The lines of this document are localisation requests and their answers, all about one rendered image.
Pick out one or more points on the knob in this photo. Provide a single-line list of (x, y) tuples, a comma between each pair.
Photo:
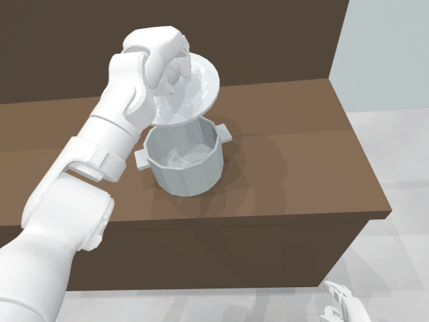
[(172, 71)]

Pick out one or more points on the left robot upper arm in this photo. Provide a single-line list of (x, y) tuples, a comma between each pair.
[(35, 266)]

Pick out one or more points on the robot right hand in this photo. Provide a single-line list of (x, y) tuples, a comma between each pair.
[(352, 308)]

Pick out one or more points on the pot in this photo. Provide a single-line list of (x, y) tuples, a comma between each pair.
[(186, 160)]

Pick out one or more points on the lid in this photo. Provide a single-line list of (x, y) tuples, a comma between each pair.
[(193, 97)]

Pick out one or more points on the table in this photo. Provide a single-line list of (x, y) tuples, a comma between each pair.
[(296, 187)]

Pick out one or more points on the left robot forearm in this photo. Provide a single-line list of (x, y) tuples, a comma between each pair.
[(113, 128)]

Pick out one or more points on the robot left hand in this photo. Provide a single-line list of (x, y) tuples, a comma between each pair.
[(170, 44)]

